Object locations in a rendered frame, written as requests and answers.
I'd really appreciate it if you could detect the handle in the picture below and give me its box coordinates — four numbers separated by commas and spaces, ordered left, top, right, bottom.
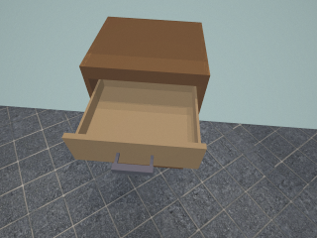
111, 153, 154, 177

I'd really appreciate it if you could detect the drawer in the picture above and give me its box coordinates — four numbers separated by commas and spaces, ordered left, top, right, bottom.
61, 79, 207, 170

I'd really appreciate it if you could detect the cabinet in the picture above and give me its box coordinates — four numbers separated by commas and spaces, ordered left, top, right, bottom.
79, 16, 210, 170

